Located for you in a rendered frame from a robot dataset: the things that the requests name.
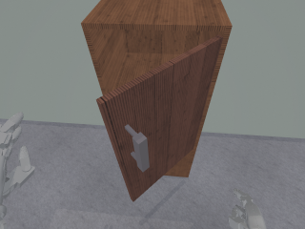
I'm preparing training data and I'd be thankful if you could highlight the handle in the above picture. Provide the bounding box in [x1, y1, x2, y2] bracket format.
[125, 124, 150, 172]

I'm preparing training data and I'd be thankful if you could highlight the robot left hand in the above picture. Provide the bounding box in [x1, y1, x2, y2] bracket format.
[0, 112, 35, 204]

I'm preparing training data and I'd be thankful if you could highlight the cupboard door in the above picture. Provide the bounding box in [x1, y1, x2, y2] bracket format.
[96, 35, 223, 202]

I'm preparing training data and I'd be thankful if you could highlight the robot right hand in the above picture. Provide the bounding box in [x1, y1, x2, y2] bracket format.
[228, 188, 267, 229]

